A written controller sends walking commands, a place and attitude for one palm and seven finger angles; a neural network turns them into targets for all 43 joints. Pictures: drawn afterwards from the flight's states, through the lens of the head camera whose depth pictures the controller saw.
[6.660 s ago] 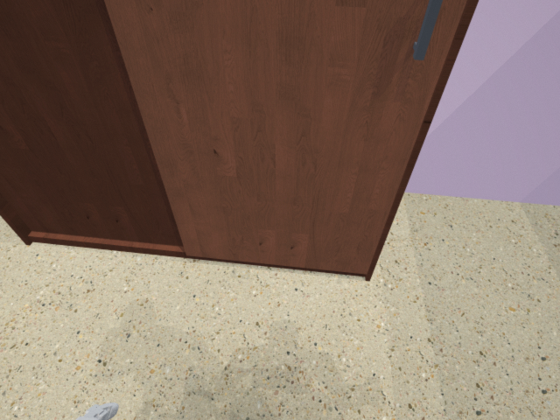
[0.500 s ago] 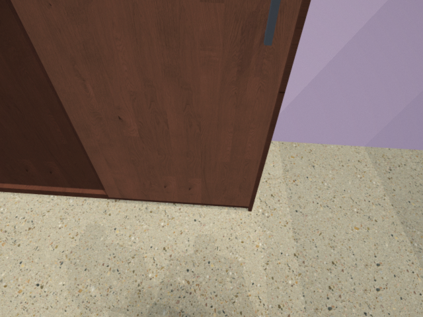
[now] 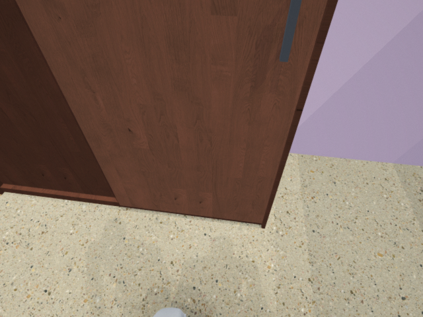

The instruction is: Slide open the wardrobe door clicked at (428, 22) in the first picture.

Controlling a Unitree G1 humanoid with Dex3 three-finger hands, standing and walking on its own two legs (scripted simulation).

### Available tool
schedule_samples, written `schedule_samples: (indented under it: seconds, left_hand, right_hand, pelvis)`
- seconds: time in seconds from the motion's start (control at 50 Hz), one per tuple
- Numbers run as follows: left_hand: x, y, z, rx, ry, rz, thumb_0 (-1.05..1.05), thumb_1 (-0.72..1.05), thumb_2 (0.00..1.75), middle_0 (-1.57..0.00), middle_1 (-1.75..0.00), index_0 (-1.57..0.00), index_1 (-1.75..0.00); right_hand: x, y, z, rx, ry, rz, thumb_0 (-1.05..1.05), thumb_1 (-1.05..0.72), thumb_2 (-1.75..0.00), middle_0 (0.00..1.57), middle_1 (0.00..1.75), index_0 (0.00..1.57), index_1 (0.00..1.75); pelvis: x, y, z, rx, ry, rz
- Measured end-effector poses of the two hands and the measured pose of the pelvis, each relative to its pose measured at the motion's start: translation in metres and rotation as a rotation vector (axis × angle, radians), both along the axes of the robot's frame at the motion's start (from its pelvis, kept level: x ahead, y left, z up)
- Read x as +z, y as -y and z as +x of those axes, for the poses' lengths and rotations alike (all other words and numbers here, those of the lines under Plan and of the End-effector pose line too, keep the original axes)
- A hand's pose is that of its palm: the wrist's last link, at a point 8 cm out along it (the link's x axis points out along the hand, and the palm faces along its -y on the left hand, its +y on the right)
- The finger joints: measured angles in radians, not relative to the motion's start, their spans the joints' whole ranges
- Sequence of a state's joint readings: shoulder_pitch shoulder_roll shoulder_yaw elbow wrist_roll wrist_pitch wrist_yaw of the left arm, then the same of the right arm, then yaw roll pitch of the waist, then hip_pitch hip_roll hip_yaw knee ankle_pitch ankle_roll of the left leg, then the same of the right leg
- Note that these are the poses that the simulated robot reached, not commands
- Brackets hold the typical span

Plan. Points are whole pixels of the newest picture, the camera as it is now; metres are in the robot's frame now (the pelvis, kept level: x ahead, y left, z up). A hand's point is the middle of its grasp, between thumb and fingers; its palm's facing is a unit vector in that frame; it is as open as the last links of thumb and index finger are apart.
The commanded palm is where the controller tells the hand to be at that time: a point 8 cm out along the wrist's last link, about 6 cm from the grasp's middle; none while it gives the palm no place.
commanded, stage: shuffle to correct the standing spot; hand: right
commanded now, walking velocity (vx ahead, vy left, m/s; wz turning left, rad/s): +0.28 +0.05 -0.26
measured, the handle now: (289, 25) +0.68 -0.11 +0.25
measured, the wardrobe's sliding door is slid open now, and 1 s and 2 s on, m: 0.00 0.00 0.00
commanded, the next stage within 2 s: come to a stop and stand still in 0.48 s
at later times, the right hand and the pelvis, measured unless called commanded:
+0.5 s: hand (269, 268) +0.28 -0.11 -0.16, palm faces +0.15 +0.98 -0.16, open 7.1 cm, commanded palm none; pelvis +0.18 +0.06 -0.01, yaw -6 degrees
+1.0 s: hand (291, 301) +0.21 -0.16 -0.18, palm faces +0.09 +0.97 -0.23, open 7.4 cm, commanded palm none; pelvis +0.24 +0.03 +0.00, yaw -1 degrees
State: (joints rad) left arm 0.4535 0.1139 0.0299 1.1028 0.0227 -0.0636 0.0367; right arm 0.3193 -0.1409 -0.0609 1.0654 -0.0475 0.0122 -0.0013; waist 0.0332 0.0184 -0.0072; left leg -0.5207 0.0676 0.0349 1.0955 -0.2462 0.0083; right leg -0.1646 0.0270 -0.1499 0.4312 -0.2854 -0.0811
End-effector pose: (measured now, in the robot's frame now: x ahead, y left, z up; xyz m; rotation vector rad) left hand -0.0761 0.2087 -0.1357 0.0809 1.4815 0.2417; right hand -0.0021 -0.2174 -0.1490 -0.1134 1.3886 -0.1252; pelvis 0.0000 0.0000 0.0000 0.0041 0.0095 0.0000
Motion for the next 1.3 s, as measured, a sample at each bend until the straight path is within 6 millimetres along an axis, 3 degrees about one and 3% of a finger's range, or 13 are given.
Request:
schedule_samples:
  seconds: [0.08, 0.14, 0.26, 0.34, 0.44, 0.54, 0.66, 0.76, 0.84, 0.92, 1.08, 1.18, 1.3]
  left_hand:
    - [0.009, 0.012, -0.002, 0.025, -0.073, -0.033, 0.01, 0.91, 0.9, -0.2, -0.3, -0.2, -0.3]
    - [0.013, 0.017, 0.002, 0.039, -0.13, -0.058, 0.01, 0.9, 0.9, -0.2, -0.3, -0.2, -0.3]
    - [0.01, 0.005, 0.027, 0.064, -0.22, -0.094, 0.01, 0.9, 0.9, -0.2, -0.3, -0.2, -0.3]
    - [-0.009, -0.022, 0.065, 0.048, -0.247, -0.102, 0.01, 0.9, 0.9, -0.2, -0.3, -0.2, -0.3]
    - [-0.019, -0.064, 0.163, -0.04, -0.113, -0.039, 0.01, 0.9, 0.9, -0.2, -0.3, -0.2, -0.3]
    - [-0.011, -0.081, 0.279, -0.138, 0.098, 0.013, 0.01, 0.91, 0.9, -0.19, -0.3, -0.19, -0.3]
    - [0.002, -0.063, 0.387, -0.221, 0.303, 0.032, 0.01, 0.91, 0.9, -0.19, -0.3, -0.19, -0.3]
    - [0.007, -0.031, 0.431, -0.261, 0.344, 0.023, 0.0, 0.91, 0.9, -0.19, -0.3, -0.19, -0.3]
    - [0.006, -0.012, 0.444, -0.25, 0.336, -0.004, 0.0, 0.91, 0.9, -0.2, -0.3, -0.19, -0.3]
    - [-0.001, -0.009, 0.435, -0.21, 0.313, -0.018, 0.0, 0.91, 0.9, -0.2, -0.3, -0.2, -0.3]
    - [-0.011, -0.067, 0.389, -0.149, 0.245, 0.032, -0.01, 0.92, 0.89, -0.2, -0.3, -0.2, -0.3]
    - [-0.029, -0.105, 0.353, -0.126, 0.18, 0.013, 0.0, 0.91, 0.9, -0.2, -0.3, -0.2, -0.3]
    - [-0.017, -0.119, 0.322, -0.119, 0.118, -0.016, 0.01, 0.91, 0.9, -0.2, -0.3, -0.19, -0.3]
  right_hand:
    - [0.012, 0.013, 0.059, 0.022, 0.072, -0.036, 0.03, -0.94, -0.9, 0.2, 0.29, 0.2, 0.3]
    - [0.016, 0.011, 0.107, 0.045, 0.121, -0.047, 0.02, -0.94, -0.9, 0.19, 0.29, 0.19, 0.3]
    - [0.015, -0.027, 0.21, 0.104, 0.226, -0.026, 0.01, -0.92, -0.9, 0.19, 0.29, 0.19, 0.3]
    - [0.006, -0.056, 0.262, 0.09, 0.33, -0.016, 0.01, -0.91, -0.9, 0.19, 0.29, 0.19, 0.3]
    - [0.005, -0.073, 0.26, -0.003, 0.296, 0.007, 0.0, -0.91, -0.9, 0.2, 0.29, 0.2, 0.3]
    - [0.013, -0.051, 0.264, -0.081, 0.297, -0.053, -0.06, -0.95, -0.9, 0.2, 0.3, 0.2, 0.3]
    - [-0.001, -0.029, 0.243, -0.114, 0.161, -0.044, -0.04, -0.94, -0.9, 0.2, 0.29, 0.2, 0.3]
    - [-0.011, -0.021, 0.223, -0.148, 0.03, -0.024, -0.01, -0.92, -0.9, 0.19, 0.29, 0.2, 0.3]
    - [-0.007, -0.021, 0.212, -0.137, -0.048, -0.014, 0.0, -0.91, -0.9, 0.19, 0.29, 0.19, 0.3]
    - [0.0, -0.018, 0.207, -0.111, -0.095, -0.031, 0.0, -0.91, -0.9, 0.2, 0.29, 0.2, 0.3]
    - [0.009, -0.017, 0.223, -0.073, -0.026, -0.118, 0.01, -0.91, -0.9, 0.2, 0.29, 0.2, 0.3]
    - [0.008, -0.044, 0.228, -0.058, 0.069, -0.145, 0.0, -0.91, -0.9, 0.19, 0.29, 0.19, 0.3]
    - [0.021, -0.08, 0.224, -0.052, 0.078, -0.096, 0.01, -0.92, -0.9, 0.2, 0.29, 0.2, 0.3]
  pelvis:
    - [0.006, -0.005, 0.024, -0.003, -0.013, 0.004]
    - [0.007, -0.011, 0.044, -0.012, -0.018, 0.005]
    - [-0.001, -0.032, 0.093, -0.027, -0.017, -0.004]
    - [-0.019, -0.052, 0.13, -0.057, 0.002, -0.012]
    - [-0.013, -0.059, 0.16, -0.089, 0.031, 0.018]
    - [-0.005, -0.059, 0.187, -0.108, 0.016, 0.028]
    - [-0.006, -0.044, 0.223, -0.093, 0.024, 0.032]
    - [-0.007, -0.027, 0.249, -0.075, 0.04, 0.014]
    - [-0.003, -0.02, 0.255, -0.061, 0.031, 0.002]
    - [-0.002, -0.02, 0.247, -0.046, 0.023, -0.001]
    - [-0.006, -0.047, 0.225, -0.023, 0.015, -0.011]
    - [-0.016, -0.073, 0.218, -0.038, 0.027, -0.03]
    - [0.001, -0.087, 0.219, -0.037, 0.024, -0.04]
